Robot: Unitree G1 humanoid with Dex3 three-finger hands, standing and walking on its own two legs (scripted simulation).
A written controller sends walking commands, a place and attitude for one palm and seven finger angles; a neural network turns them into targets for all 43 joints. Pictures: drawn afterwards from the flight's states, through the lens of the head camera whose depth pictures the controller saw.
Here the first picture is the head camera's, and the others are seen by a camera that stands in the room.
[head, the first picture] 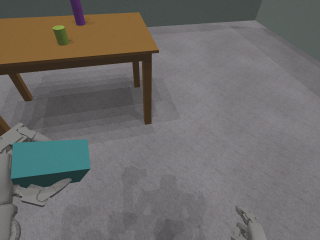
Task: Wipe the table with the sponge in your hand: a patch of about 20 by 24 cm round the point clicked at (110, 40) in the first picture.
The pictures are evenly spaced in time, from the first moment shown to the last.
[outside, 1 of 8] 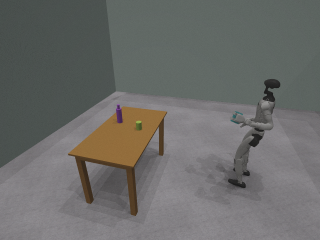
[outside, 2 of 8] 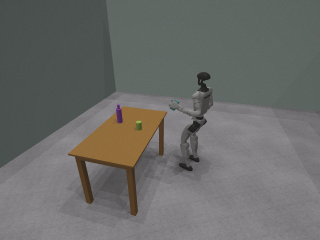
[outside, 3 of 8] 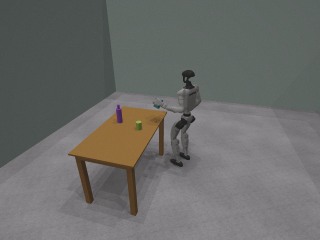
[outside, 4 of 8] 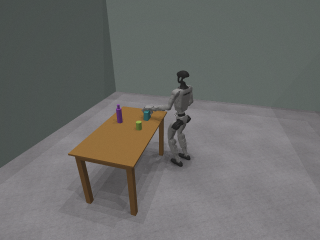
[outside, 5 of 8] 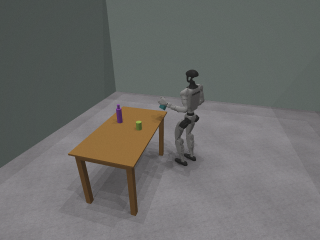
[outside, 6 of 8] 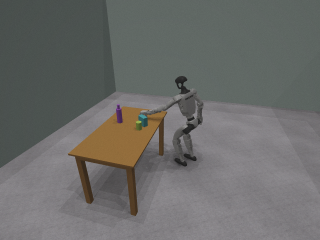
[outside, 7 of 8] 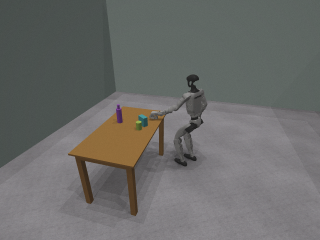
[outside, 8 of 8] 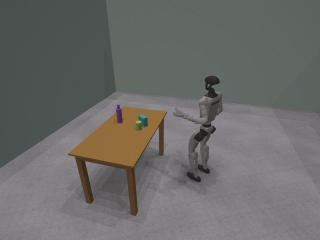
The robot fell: no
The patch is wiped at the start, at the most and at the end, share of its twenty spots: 0.00 0.70 0.70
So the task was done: no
